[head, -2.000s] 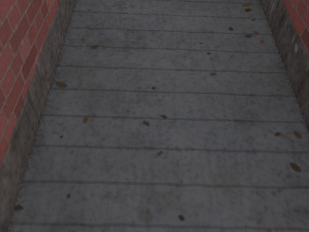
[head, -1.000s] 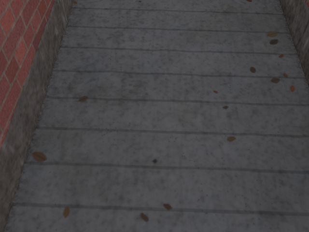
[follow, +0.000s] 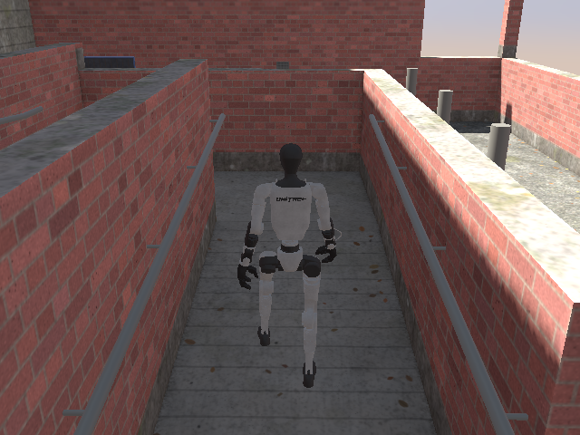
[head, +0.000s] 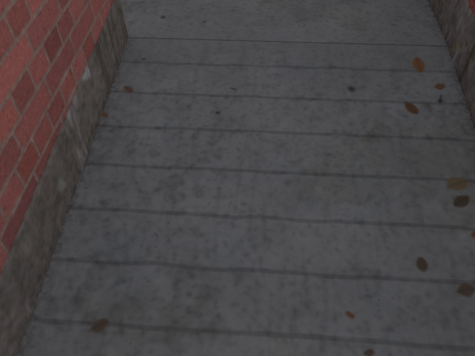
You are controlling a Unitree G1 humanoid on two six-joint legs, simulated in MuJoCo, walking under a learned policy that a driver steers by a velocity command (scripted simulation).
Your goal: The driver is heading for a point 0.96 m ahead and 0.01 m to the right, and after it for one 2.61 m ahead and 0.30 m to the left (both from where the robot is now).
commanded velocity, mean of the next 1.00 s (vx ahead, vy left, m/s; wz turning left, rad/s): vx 0.50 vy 0.00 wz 0.00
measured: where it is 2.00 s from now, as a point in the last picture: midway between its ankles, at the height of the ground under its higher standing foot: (268, 166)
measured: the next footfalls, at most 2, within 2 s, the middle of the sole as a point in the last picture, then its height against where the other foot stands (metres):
left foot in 0.08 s outside the picture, level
right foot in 0.64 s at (311, 338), level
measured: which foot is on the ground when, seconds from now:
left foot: up 0.00-0.06, down 0.08-0.64, up 0.66-1.00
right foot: down 0.00-0.10, up 0.12-0.62, down 0.64-1.00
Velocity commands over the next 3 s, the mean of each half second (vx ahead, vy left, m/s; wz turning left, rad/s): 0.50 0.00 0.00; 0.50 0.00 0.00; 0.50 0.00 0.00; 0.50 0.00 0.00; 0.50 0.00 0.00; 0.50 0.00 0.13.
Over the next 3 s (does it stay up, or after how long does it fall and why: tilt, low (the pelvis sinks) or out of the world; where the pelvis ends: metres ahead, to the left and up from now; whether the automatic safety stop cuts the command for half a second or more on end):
stays up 1.64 -0.04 0.14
